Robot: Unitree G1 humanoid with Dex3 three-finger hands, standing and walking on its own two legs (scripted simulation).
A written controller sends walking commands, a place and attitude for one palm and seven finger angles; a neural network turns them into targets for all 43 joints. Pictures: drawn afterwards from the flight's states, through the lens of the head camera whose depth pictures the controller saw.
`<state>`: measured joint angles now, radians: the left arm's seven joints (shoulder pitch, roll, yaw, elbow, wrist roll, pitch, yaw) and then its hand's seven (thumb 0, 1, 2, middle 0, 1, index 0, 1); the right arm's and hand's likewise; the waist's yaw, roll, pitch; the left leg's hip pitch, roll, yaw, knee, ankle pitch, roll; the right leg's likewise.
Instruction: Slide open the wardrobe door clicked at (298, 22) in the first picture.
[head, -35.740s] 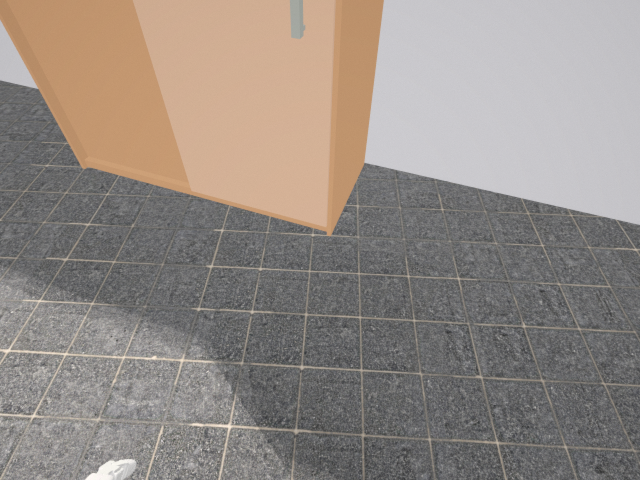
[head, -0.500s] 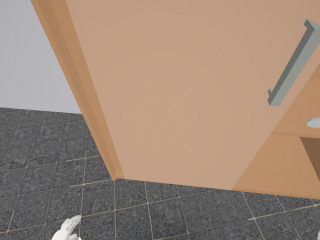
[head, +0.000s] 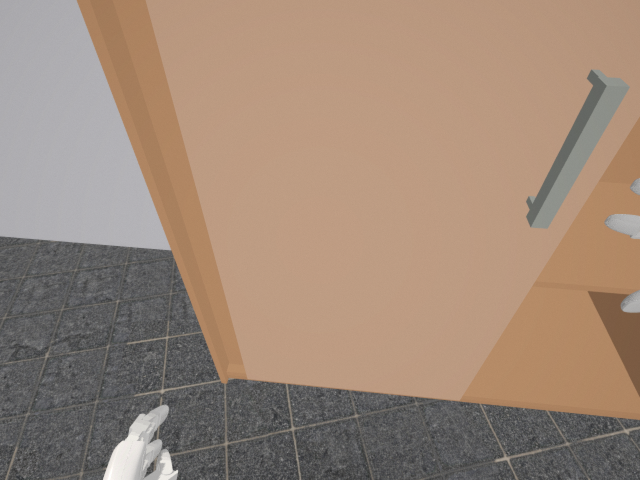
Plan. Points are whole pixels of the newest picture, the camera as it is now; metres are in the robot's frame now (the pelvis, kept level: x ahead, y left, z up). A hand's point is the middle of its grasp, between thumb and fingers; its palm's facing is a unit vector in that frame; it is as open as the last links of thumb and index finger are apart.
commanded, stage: draw the hand back to the body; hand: right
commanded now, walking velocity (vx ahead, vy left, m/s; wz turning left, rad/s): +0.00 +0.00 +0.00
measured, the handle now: (564, 154) +0.52 -0.32 +0.18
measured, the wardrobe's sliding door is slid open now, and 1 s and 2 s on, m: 0.57 0.57 0.57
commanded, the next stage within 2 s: step back with the hand held close in 1.38 s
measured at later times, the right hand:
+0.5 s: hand out of the picture +0.26 -0.31 +0.18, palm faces +0.45 +0.84 -0.29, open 13.6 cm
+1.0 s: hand (595, 325) +0.24 -0.24 +0.17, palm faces +0.37 +0.86 -0.37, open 8.8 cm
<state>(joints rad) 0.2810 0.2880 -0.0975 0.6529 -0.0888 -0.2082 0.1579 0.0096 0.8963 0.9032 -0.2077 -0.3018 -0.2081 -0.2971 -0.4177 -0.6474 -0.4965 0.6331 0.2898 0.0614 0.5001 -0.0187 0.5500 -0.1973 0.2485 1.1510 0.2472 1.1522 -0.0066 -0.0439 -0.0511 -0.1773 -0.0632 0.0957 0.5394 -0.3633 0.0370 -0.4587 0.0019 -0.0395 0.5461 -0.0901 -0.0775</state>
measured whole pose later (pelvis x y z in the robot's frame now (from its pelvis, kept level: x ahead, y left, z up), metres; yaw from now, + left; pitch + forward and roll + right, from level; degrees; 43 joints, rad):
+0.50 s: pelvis +0.01 -0.01 +0.01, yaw +2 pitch -2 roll +2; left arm 0.18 0.26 -0.07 0.62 -0.03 -0.22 0.08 0.01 0.90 0.90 -0.21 -0.30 -0.21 -0.30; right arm 0.12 -0.42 -0.42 -0.08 0.13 -0.04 -0.01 -0.02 0.30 -0.32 0.24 1.00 0.24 1.00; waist -0.07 -0.06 -0.01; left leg -0.08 -0.05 0.05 0.45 -0.32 0.02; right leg -0.35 0.03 -0.05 0.44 -0.06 -0.08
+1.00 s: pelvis +0.03 +0.01 +0.02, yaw +4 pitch -5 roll +1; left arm 0.21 0.25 -0.02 0.65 -0.01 -0.13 0.06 0.01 0.90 0.90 -0.20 -0.30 -0.20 -0.30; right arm 0.46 -0.36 -0.32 -0.36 0.09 -0.11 -0.09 0.00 -0.58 -0.75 0.22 0.48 0.22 0.49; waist -0.06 -0.05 0.01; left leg 0.04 -0.05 0.01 0.35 -0.31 0.04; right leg -0.22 0.02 -0.08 0.37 -0.07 -0.07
